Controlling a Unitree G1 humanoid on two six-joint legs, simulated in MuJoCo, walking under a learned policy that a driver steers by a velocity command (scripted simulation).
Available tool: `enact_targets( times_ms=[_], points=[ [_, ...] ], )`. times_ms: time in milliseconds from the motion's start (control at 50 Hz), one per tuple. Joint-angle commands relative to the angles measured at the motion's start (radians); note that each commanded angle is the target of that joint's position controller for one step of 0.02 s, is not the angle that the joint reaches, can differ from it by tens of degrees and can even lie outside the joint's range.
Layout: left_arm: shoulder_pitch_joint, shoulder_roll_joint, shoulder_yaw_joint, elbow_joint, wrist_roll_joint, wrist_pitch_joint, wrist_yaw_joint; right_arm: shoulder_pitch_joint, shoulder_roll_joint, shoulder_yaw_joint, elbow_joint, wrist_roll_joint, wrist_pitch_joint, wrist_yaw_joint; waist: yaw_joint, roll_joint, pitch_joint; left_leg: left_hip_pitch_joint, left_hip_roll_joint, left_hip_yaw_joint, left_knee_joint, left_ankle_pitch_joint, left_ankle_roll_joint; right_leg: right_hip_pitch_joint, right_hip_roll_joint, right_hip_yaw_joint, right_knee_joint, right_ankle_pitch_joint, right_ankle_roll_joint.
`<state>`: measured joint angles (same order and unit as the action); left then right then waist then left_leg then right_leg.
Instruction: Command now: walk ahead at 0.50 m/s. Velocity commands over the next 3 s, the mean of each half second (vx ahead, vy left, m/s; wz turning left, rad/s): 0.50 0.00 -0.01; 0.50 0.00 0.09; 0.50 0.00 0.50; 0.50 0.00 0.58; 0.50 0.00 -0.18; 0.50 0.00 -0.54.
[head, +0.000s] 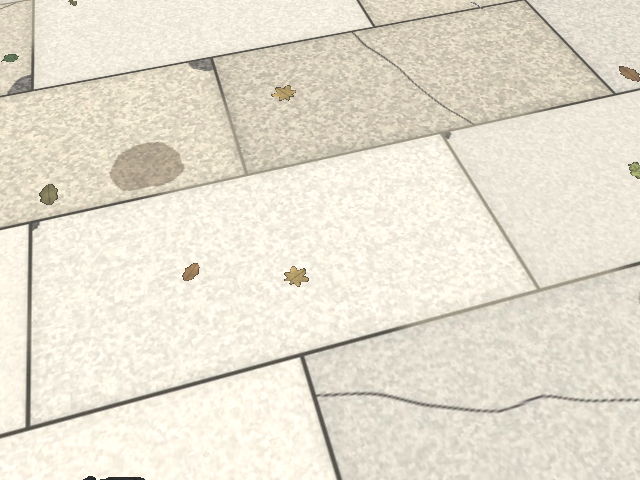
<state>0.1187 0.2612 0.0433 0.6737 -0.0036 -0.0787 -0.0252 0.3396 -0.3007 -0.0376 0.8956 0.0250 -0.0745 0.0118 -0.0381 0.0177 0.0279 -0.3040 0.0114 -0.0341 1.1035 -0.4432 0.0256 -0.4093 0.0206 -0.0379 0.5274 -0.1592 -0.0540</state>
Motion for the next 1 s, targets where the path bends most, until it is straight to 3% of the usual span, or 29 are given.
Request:
enact_targets(
  times_ms=[20, 60, 100, 160, 220, 320, 360, 380, 400, 420, 440, 460, 480, 500, 520, 540, 580, 620, 680, 740, 800, 840, 900, 920, 940, 960, 980, 1000],
  points=[
    [0.127, 0.111, 0.034, -0.007, 0.008, -0.004, 0.003, -0.082, -0.118, -0.031, -0.104, -0.009, -0.026, -0.001, 0.065, -0.082, -0.075, -0.39, 0.115, -0.034, 0.064, 0.107, -0.001, 0.36, -0.271, 0.365, -0.293, 0.056, -0.188],
    [0.101, 0.111, 0.035, 0.001, 0.008, -0.015, -0.001, -0.038, -0.075, -0.024, -0.09, -0.012, -0.004, -0.002, 0.022, -0.104, -0.061, -0.309, 0.128, -0.029, 0.016, 0.152, -0.02, 0.255, -0.248, 0.304, -0.352, 0.11, -0.197],
    [0.107, 0.131, 0.041, 0.021, 0.003, -0.027, 0.001, -0.063, -0.06, -0.021, -0.1, -0.019, 0.01, -0.008, 0.011, -0.093, -0.037, -0.326, 0.134, -0.023, -0.053, 0.211, -0.039, 0.216, -0.242, 0.244, -0.386, 0.162, -0.207],
    [0.143, 0.152, 0.047, 0.052, 0.002, -0.025, 0.012, -0.169, -0.047, -0.015, -0.129, -0.026, 0.007, -0.005, 0.037, -0.071, -0.006, -0.358, 0.132, -0.017, -0.243, 0.388, -0.052, 0.224, -0.217, 0.169, -0.407, 0.185, -0.189],
    [0.189, 0.174, 0.051, 0.081, -0.005, -0.018, 0.02, -0.277, -0.03, -0.006, -0.154, -0.021, -0.004, 0.007, 0.077, -0.067, 0.015, -0.305, 0.097, 0.013, -0.432, 0.529, -0.048, 0.231, -0.195, 0.111, -0.408, 0.169, -0.158],
    [0.265, 0.194, 0.059, 0.141, -0.018, 0.003, 0.026, -0.384, -0.051, -0.007, -0.202, -0.011, -0.014, 0.03, 0.105, -0.074, 0.037, -0.32, 0.071, 0.006, -0.563, 0.479, -0.011, 0.387, -0.263, 0.133, -0.343, 0.168, -0.138],
    [0.262, 0.204, 0.063, 0.154, -0.019, 0.015, 0.031, -0.362, -0.07, -0.014, -0.203, -0.012, -0.019, 0.036, 0.082, -0.089, 0.021, -0.276, 0.056, 0.017, -0.591, 0.402, 0.015, 0.441, -0.283, 0.142, -0.29, 0.25, -0.12],
    [0.247, 0.21, 0.064, 0.155, -0.019, 0.021, 0.033, -0.311, -0.087, -0.022, -0.191, -0.013, -0.021, 0.035, 0.049, -0.099, -0.009, -0.194, 0.032, 0.042, -0.608, 0.373, 0.032, 0.451, -0.272, 0.13, -0.228, 0.374, -0.105],
    [0.235, 0.2, 0.059, 0.155, -0.018, 0.027, 0.036, -0.194, -0.118, -0.042, -0.155, -0.017, -0.022, 0.03, -0.011, -0.089, -0.079, -0.029, -0.001, 0.074, -0.63, 0.373, 0.057, 0.432, -0.228, 0.092, -0.089, 0.515, -0.081],
    [0.245, 0.159, 0.041, 0.143, -0.004, 0.029, 0.039, -0.025, -0.178, -0.066, -0.112, -0.022, -0.021, 0.021, -0.075, -0.045, -0.211, 0.243, 0.073, 0.002, -0.588, 0.415, 0.102, 0.307, -0.175, 0.047, 0.146, 0.436, -0.047],
    [0.355, 0.06, 0.009, 0.115, 0.003, 0.011, 0.032, 0.083, -0.284, -0.092, -0.096, -0.035, -0.013, 0.014, -0.053, 0.184, -0.361, 0.641, 0.325, -0.434, -0.625, 0.282, 0.261, -0.101, -0.021, -0.007, 0.545, 0.052, 0.035],
    [0.335, 0.081, 0.01, 0.13, -0.003, -0.011, 0.028, 0.11, -0.215, -0.074, -0.088, -0.017, -0.008, 0.018, -0.076, 0.243, -0.417, 0.701, 0.376, -0.698, -0.777, 0.145, 0.307, -0.266, 0.033, 0.126, 0.704, -0.422, 0.042],
    [0.253, 0.164, 0.033, 0.11, -0.03, -0.025, 0.021, 0.046, -0.166, -0.056, -0.096, -0.012, -0.009, 0.016, -0.073, 0.165, -0.27, 0.596, 0.348, -0.58, -0.798, 0.068, 0.256, -0.365, -0.029, 0.156, 0.777, -0.382, 0.027],
    [0.184, 0.165, 0.032, 0.092, -0.036, -0.03, 0.021, -0.022, -0.14, -0.048, -0.112, -0.017, -0.008, 0.014, -0.051, 0.102, -0.174, 0.458, 0.311, -0.455, -0.814, 0.102, 0.223, -0.37, -0.084, 0.124, 0.747, -0.291, 0.016],
    [0.146, 0.156, 0.033, 0.085, -0.023, -0.028, 0.026, -0.081, -0.111, -0.04, -0.119, -0.024, -0.008, 0.016, -0.024, 0.057, -0.097, 0.32, 0.274, -0.363, -0.848, 0.178, 0.21, -0.34, -0.119, 0.104, 0.682, -0.217, 0.019],
    [0.153, 0.149, 0.038, 0.09, -0.013, -0.018, 0.029, -0.117, -0.081, -0.031, -0.124, -0.034, -0.013, 0.017, 0.01, 0.073, -0.066, 0.225, 0.241, -0.299, -0.879, 0.251, 0.196, -0.277, -0.149, 0.112, 0.627, -0.163, 0.021],
    [0.191, 0.11, 0.033, 0.105, -0.009, 0.004, 0.031, -0.132, -0.078, -0.031, -0.119, -0.034, -0.023, 0.019, 0.044, 0.087, -0.062, 0.139, 0.217, -0.229, -0.93, 0.337, 0.205, -0.2, -0.161, 0.106, 0.581, -0.117, 0.035],
    [0.161, 0.096, 0.03, 0.093, -0.003, 0.015, 0.035, -0.117, -0.102, -0.038, -0.103, -0.03, -0.031, 0.013, 0.05, 0.065, -0.039, 0.119, 0.214, -0.172, -0.963, 0.414, 0.219, -0.227, -0.167, 0.099, 0.511, -0.053, 0.055],
    [0.064, 0.081, 0.025, 0.068, 0.003, 0.011, 0.032, -0.079, -0.121, -0.044, -0.079, -0.025, -0.026, 0.0, 0.027, 0.04, -0.014, 0.147, 0.194, -0.098, -0.98, 0.48, 0.202, -0.268, -0.165, 0.092, 0.332, 0.109, 0.071],
    [-0.038, 0.059, 0.014, 0.046, -0.003, 0.001, 0.02, -0.036, -0.134, -0.045, -0.057, -0.017, -0.019, -0.009, -0.01, 0.04, 0.009, 0.16, 0.168, -0.038, -0.987, 0.469, 0.176, -0.225, -0.134, 0.061, 0.15, 0.241, 0.07],
    [-0.136, 0.06, 0.01, 0.016, -0.01, -0.006, 0.005, 0.033, -0.143, -0.048, -0.023, -0.008, -0.007, -0.011, -0.047, 0.034, 0.037, 0.22, 0.195, -0.05, -0.964, 0.445, 0.175, -0.217, -0.111, 0.053, 0.054, 0.255, 0.064],
    [-0.174, 0.071, 0.012, -0.005, -0.012, -0.014, -0.006, 0.057, -0.146, -0.051, -0.007, -0.003, 0.006, -0.014, -0.045, 0.038, 0.051, 0.28, 0.223, -0.082, -0.922, 0.462, 0.17, -0.225, -0.099, 0.067, 0.002, 0.207, 0.052],
    [-0.109, 0.114, 0.027, 0.007, -0.01, -0.028, -0.012, 0.035, -0.17, -0.062, -0.005, 0.001, 0.021, -0.022, 0.012, 0.065, 0.015, 0.318, 0.243, -0.125, -0.824, 0.568, 0.145, -0.097, -0.069, 0.062, -0.05, 0.11, 0.024],
    [-0.011, 0.14, 0.043, 0.035, -0.007, -0.032, -0.007, 0.014, -0.166, -0.06, -0.01, 0.001, 0.024, -0.024, 0.071, 0.061, -0.04, 0.296, 0.208, -0.103, -0.719, 0.688, 0.124, 0.053, -0.046, 0.038, -0.083, 0.104, 0.004],
    [0.15, 0.194, 0.067, 0.078, 0.003, -0.033, 0.003, 0.014, -0.126, -0.046, -0.02, -0.009, 0.023, -0.023, 0.138, 0.039, -0.164, 0.196, 0.146, -0.066, -0.519, 0.675, 0.092, 0.316, -0.086, 0.065, -0.046, 0.129, -0.034],
    [0.29, 0.286, 0.09, 0.095, 0.023, -0.03, 0.012, 0.079, -0.032, -0.017, -0.051, -0.024, 0.011, -0.019, 0.152, -0.132, -0.338, -0.137, 0.022, 0.008, -0.148, 0.37, 0.026, 0.716, -0.331, 0.366, -0.022, 0.087, -0.139],
    [0.328, 0.263, 0.085, 0.112, 0.01, -0.018, 0.011, 0.132, 0.0, -0.005, -0.047, -0.007, -0.005, -0.018, 0.143, -0.33, -0.448, -0.354, -0.059, -0.04, 0.089, -0.143, -0.002, 0.839, -0.459, 0.706, -0.163, -0.093, -0.224],
    [0.28, 0.184, 0.061, 0.104, 0.004, -0.016, 0.013, 0.066, -0.112, -0.036, -0.052, 0.018, -0.012, -0.016, 0.155, -0.217, -0.316, -0.44, 0.003, -0.106, 0.183, -0.113, 0.005, 0.732, -0.424, 0.636, -0.207, -0.204, -0.182]
  ],
)
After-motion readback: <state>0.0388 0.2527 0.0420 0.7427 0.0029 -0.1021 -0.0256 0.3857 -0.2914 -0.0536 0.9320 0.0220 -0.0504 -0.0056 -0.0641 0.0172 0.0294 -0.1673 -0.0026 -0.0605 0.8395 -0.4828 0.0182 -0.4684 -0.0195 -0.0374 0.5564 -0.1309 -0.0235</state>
